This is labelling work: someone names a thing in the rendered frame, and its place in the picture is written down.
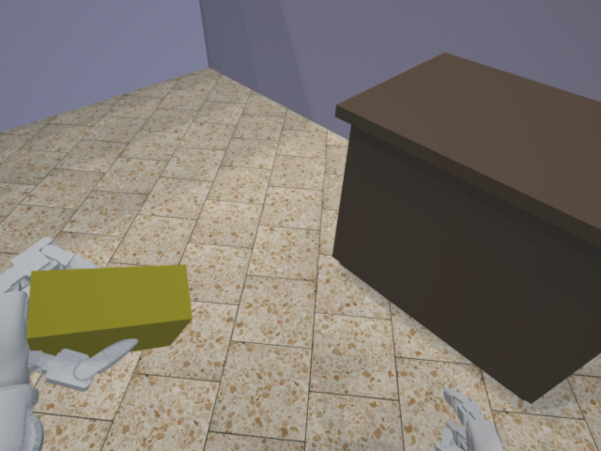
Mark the sponge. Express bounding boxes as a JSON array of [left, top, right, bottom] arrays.
[[26, 265, 193, 358]]

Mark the table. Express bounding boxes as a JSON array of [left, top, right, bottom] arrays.
[[332, 53, 601, 404]]

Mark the left robot forearm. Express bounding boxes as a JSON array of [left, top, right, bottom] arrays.
[[0, 384, 44, 451]]

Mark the right robot hand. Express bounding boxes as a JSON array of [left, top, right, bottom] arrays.
[[435, 388, 504, 451]]

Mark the left robot hand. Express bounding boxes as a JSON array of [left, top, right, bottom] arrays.
[[0, 237, 139, 392]]

